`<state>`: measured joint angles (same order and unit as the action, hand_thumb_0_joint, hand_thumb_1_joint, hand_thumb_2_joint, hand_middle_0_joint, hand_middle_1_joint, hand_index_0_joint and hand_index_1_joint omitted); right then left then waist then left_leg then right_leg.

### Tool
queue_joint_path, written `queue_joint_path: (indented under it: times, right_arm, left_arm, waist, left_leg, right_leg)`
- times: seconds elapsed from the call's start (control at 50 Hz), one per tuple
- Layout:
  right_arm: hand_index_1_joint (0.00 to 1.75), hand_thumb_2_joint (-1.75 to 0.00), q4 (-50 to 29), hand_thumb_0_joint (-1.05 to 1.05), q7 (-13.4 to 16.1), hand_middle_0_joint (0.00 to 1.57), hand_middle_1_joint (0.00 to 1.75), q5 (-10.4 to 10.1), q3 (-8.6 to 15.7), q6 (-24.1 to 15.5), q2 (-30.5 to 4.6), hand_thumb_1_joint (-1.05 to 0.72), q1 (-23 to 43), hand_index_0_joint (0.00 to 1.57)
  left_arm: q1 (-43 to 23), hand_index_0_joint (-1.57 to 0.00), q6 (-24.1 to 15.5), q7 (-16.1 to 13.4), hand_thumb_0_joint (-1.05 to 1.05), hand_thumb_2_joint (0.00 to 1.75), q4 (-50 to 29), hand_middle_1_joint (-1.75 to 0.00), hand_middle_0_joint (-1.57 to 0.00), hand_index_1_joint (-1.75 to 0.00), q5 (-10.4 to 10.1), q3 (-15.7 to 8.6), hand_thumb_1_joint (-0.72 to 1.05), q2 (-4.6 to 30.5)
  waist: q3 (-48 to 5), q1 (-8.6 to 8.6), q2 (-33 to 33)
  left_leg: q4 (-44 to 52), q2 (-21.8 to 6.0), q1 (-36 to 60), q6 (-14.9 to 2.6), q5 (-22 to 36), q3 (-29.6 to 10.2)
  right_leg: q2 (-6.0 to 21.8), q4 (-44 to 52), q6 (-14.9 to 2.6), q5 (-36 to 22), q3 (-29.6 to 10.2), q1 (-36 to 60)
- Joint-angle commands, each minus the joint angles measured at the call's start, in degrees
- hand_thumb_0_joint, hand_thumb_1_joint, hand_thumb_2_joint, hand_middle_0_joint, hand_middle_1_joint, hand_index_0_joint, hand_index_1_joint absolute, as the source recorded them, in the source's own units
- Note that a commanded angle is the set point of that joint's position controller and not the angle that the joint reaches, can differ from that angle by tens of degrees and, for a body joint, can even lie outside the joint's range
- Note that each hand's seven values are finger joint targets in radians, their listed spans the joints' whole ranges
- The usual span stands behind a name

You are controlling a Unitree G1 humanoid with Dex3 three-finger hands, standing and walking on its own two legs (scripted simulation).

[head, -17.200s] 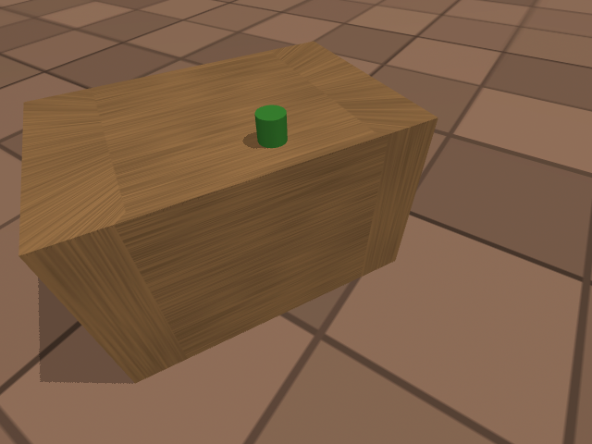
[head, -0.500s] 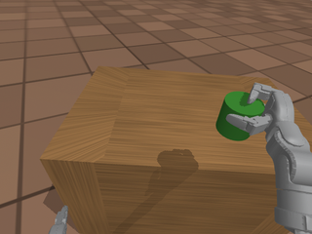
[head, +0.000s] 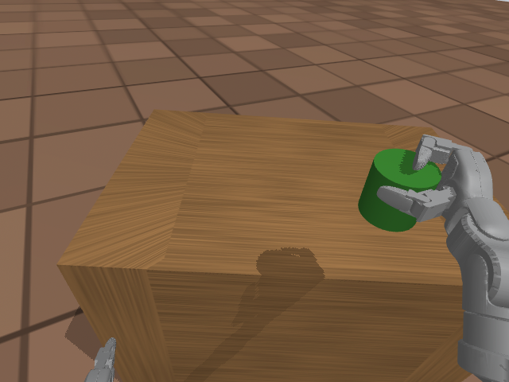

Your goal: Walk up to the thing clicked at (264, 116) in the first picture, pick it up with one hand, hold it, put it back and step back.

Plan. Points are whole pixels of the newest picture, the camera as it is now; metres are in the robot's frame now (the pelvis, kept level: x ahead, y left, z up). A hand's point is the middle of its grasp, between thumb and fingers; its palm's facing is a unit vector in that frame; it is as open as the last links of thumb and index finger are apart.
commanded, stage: hold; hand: right
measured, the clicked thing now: (396, 190) +0.34 -0.17 +0.21
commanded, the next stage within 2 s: crouch in 1.90 s
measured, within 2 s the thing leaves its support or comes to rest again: neither
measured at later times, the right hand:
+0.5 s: hand (404, 179) +0.33 -0.17 +0.24, palm faces +0.15 +0.99 -0.02, open 7.4 cm
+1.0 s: hand (398, 187) +0.33 -0.17 +0.23, palm faces +0.16 +0.99 -0.02, open 7.5 cm
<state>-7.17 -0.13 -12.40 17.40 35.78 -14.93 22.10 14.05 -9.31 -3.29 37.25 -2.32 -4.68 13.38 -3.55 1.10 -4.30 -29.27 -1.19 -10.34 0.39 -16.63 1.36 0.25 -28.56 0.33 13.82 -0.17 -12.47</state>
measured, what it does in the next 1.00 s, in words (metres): stands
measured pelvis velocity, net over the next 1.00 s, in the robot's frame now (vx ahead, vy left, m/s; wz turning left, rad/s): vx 0.00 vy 0.01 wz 0.00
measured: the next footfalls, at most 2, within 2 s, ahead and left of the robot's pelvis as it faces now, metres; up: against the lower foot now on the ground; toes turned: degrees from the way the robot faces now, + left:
none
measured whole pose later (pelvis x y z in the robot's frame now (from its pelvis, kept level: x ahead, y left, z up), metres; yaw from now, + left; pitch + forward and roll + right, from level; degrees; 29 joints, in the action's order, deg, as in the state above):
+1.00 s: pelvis +0.00 +0.01 +0.00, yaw +0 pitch -3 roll +0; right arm -8.9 0.6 -12.4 16.3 35.8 -13.4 19.0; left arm 13.4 -9.8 -4.0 37.2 -1.8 -5.1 13.6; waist -3.0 0.7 -4.6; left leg -29.6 -0.9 -10.2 0.0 -16.7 1.4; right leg 0.6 -28.4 0.8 13.6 -0.3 -12.1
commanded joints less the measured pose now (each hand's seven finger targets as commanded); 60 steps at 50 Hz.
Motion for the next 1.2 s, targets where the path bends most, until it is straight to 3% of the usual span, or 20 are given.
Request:
queue_joint_path:
  times: [0.0,0.06,0.12,0.14,0.16,0.2,0.26,0.34,0.36,0.44,0.52,0.56,0.6,0.78,0.84,0.92,0.96,1.04,1.1,1.18]
  right_arm:
    - [1.42,-1.30,-14.9,0.00,-0.3,1.26,1.42,-0.8,1.2,-4.4,-9.2,-0.13,25.3,1.31]
    - [1.42,-1.30,-14.6,0.00,0.1,1.26,1.42,-0.6,2.8,-4.7,-10.6,-0.14,23.9,1.31]
    - [1.43,-1.30,-10.4,0.00,0.6,1.26,1.43,-0.3,4.3,-4.7,-11.8,-0.13,21.9,1.31]
    - [1.42,-1.29,-16.9,0.00,0.7,1.25,1.42,-0.4,1.9,-5.7,-9.8,-0.11,25.8,1.30]
    - [1.43,-1.30,-13.5,0.00,1.1,1.27,1.43,-0.4,4.1,-5.5,-11.5,-0.15,24.8,1.32]
    - [1.44,-1.31,-14.0,0.00,1.1,1.27,1.44,-0.5,4.9,-5.6,-12.2,-0.13,21.8,1.32]
    - [1.44,-1.30,-17.8,0.00,0.9,1.28,1.44,-0.2,3.1,-6.8,-10.9,-0.16,23.8,1.33]
    - [1.44,-1.31,-15.9,0.00,0.3,1.27,1.44,-0.5,1.0,-5.7,-8.2,-0.11,21.4,1.32]
    - [1.44,-1.32,-17.6,0.00,0.2,1.27,1.44,-0.4,1.0,-5.7,-8.9,-0.12,22.7,1.32]
    - [1.43,-1.31,-14.6,0.00,-0.1,1.26,1.43,-0.7,2.5,-4.0,-10.1,-0.13,21.7,1.31]
    - [1.43,-1.31,-14.5,0.00,0.2,1.26,1.43,-0.9,2.9,-4.1,-9.8,-0.13,23.3,1.31]
    - [1.43,-1.30,-14.0,0.00,0.3,1.26,1.43,-0.8,3.1,-4.4,-10.3,-0.13,22.9,1.31]
    - [1.44,-1.31,-14.0,0.00,0.5,1.27,1.44,-0.7,3.7,-4.8,-11.0,-0.14,24.4,1.32]
    - [1.43,-1.30,-16.9,0.00,0.7,1.26,1.43,-0.2,1.2,-5.0,-8.5,-0.11,22.9,1.31]
    - [1.42,-1.30,-13.5,0.00,0.8,1.25,1.42,-0.4,3.3,-4.4,-10.2,-0.09,19.7,1.30]
    - [1.43,-1.30,-15.1,0.00,1.2,1.25,1.43,-0.6,4.1,-5.1,-10.6,-0.09,20.3,1.31]
    - [1.43,-1.30,-16.0,0.00,1.0,1.26,1.43,-0.8,2.5,-5.7,-9.3,-0.09,20.7,1.31]
    - [1.43,-1.29,-17.8,0.00,1.0,1.25,1.43,-0.4,3.2,-6.9,-10.8,-0.08,21.5,1.31]
    - [1.40,-1.27,-17.9,0.00,1.0,1.23,1.40,-0.1,1.2,-7.1,-9.1,-0.09,22.0,1.28]
    - [1.42,-1.29,-14.0,0.00,0.4,1.24,1.42,-0.1,0.3,-6.2,-8.1,-0.08,20.7,1.30]
  left_arm:
    - [-7.1,-0.05,-4.0,-0.3,0.00,0.05,-7.1,-0.05,-0.04,-0.05,0.0,-1.7,-0.54,6.0]
    - [-8.2,-0.05,-4.7,-0.8,0.00,0.05,-10.8,-0.05,-0.04,-0.05,0.2,-3.8,-0.54,8.9]
    - [-7.8,-0.04,-4.6,-0.6,0.00,0.05,-10.6,-0.05,-0.04,-0.05,0.2,-1.6,-0.53,6.9]
    - [-6.5,-0.04,-4.5,-0.6,0.00,0.05,-7.9,-0.05,-0.04,-0.05,0.3,-1.2,-0.54,5.3]
    - [-7.9,-0.05,-4.8,-1.0,0.00,0.05,-10.8,-0.05,-0.04,-0.05,0.4,-2.8,-0.53,7.4]
    - [-7.4,-0.04,-4.7,-0.9,0.00,0.05,-9.6,-0.05,-0.04,-0.05,0.4,-3.0,-0.54,7.7]
    - [-7.5,-0.05,-4.9,-0.6,0.00,0.05,-9.8,-0.05,-0.04,-0.05,0.4,-0.8,-0.53,5.1]
    - [-8.2,-0.05,-4.8,-0.6,0.00,0.05,-9.5,-0.05,-0.04,-0.05,0.3,-1.7,-0.53,6.3]
    - [-7.5,-0.04,-4.4,-0.3,0.00,0.05,-7.5,-0.05,-0.04,-0.05,0.2,-0.1,-0.54,4.4]
    - [-10.1,-0.05,-4.8,-0.9,0.00,0.05,-10.6,-0.05,-0.05,-0.05,0.4,-4.2,-0.54,9.9]
    - [-6.6,-0.05,-4.7,-0.9,0.00,0.05,-8.7,-0.05,-0.05,-0.05,0.3,-4.0,-0.54,8.5]
    - [-5.6,-0.04,-4.4,-0.7,0.00,0.05,-7.1,-0.05,-0.04,-0.05,0.4,-1.9,-0.54,6.1]
    - [-6.6,-0.05,-4.7,-1.1,0.00,0.05,-8.9,-0.05,-0.04,-0.05,0.4,-3.5,-0.54,7.6]
    - [-9.3,-0.05,-4.7,-0.5,0.00,0.05,-9.9,-0.05,-0.04,-0.05,0.4,-0.6,-0.53,5.2]
    - [-11.0,-0.05,-4.6,-1.1,0.00,0.05,-9.3,-0.05,-0.04,-0.05,0.5,-3.2,-0.53,8.5]
    - [-9.8,-0.05,-4.3,-1.3,0.00,0.04,-12.1,-0.05,-0.04,-0.05,0.5,-2.8,-0.53,8.2]
    - [-7.5,-0.05,-4.2,-1.4,0.00,0.05,-11.5,-0.05,-0.04,-0.05,0.5,-3.1,-0.53,7.8]
    - [-7.2,-0.04,-4.6,-1.1,0.00,0.05,-9.9,-0.05,-0.04,-0.05,0.4,-2.4,-0.53,6.5]
    - [-7.1,-0.04,-4.4,-1.2,0.00,0.05,-8.3,-0.05,-0.04,-0.05,0.5,-1.8,-0.54,5.4]
    - [-9.8,-0.05,-5.4,-1.5,0.00,0.05,-9.3,-0.05,-0.04,-0.05,0.6,-3.0,-0.53,8.0]
  waist:
    - [-9.4,-0.47,3.0]
    - [-11.6,-0.45,4.7]
    - [-9.7,-0.19,4.8]
    - [-10.2,0.11,2.8]
    - [-11.5,-0.22,4.0]
    - [-11.3,0.38,3.5]
    - [-11.5,0.70,2.0]
    - [-10.2,-0.27,2.3]
    - [-10.3,0.07,1.2]
    - [-9.8,-0.65,5.1]
    - [-9.6,-0.80,5.9]
    - [-8.7,-0.37,6.0]
    - [-10.4,-0.83,5.8]
    - [-11.7,0.35,3.7]
    - [-9.7,0.78,3.9]
    - [-9.6,0.51,6.7]
    - [-9.2,-0.70,7.2]
    - [-10.3,-0.28,4.2]
    - [-9.3,-0.61,2.6]
    - [-9.2,-0.87,3.4]
  left_leg:
    - [4.9,1.0,-3.0,0.20,11.3,1.6]
    - [4.5,1.2,-1.8,0.22,12.5,2.2]
    - [4.7,1.1,-2.0,0.18,11.5,2.2]
    - [4.5,1.1,-2.1,-0.03,11.4,2.0]
    - [4.6,1.1,-1.4,0.10,11.8,2.0]
    - [4.4,1.0,-1.3,0.06,12.4,1.9]
    - [4.1,1.1,-0.9,-0.15,11.7,1.8]
    - [4.2,1.5,-2.0,-0.16,11.8,2.0]
    - [4.3,1.4,-2.0,-0.21,12.2,1.9]
    - [4.7,1.2,-1.9,0.39,13.2,1.9]
    - [4.5,1.5,-2.2,0.22,12.8,2.3]
    - [5.0,1.2,-2.5,0.33,11.4,2.0]
    - [4.8,1.0,-2.3,0.42,12.4,1.7]
    - [4.5,0.8,-0.8,0.21,12.8,1.4]
    - [4.8,1.0,-1.1,0.23,12.0,1.7]
    - [5.6,0.9,-0.9,0.37,9.8,1.6]
    - [5.5,0.8,-1.9,0.53,10.8,1.4]
    - [4.8,0.7,-1.5,0.46,12.9,1.2]
    - [4.9,0.8,-2.6,0.23,11.3,1.2]
    - [5.2,1.0,-2.8,0.32,10.8,1.4]
  right_leg:
    - [-0.7,2.9,-1.28,-9.1,0.5,7.3]
    - [-0.4,2.7,-1.22,-10.9,0.0,8.6]
    - [-0.4,2.8,-1.26,-9.6,0.2,7.2]
    - [-0.5,2.9,-1.09,-9.7,0.2,7.6]
    - [-0.5,2.5,-1.21,-10.0,0.3,7.9]
    - [-0.5,2.4,-1.19,-10.5,0.5,7.5]
    - [-0.5,2.3,-0.94,-10.0,0.5,7.2]
    - [0.0,2.7,-0.87,-10.4,0.2,7.5]
    - [-0.2,2.7,-0.87,-11.0,0.1,7.4]
    - [-0.5,2.5,-1.19,-11.2,0.4,7.4]
    - [-0.1,2.8,-1.19,-11.0,0.0,8.0]
    - [-0.5,2.8,-1.36,-9.1,0.4,6.9]
    - [-0.7,2.5,-1.42,-9.7,0.6,7.9]
    - [-0.8,2.2,-1.14,-10.6,0.6,7.4]
    - [-0.6,2.6,-1.09,-10.0,0.3,6.5]
    - [-0.7,2.9,-1.32,-7.5,0.6,6.1]
    - [-0.7,2.8,-1.48,-8.0,0.8,6.8]
    - [-1.0,2.3,-1.41,-9.7,0.9,7.7]
    - [-0.9,2.6,-1.29,-8.3,0.7,7.3]
    - [-0.6,3.0,-1.36,-8.0,0.4,7.6]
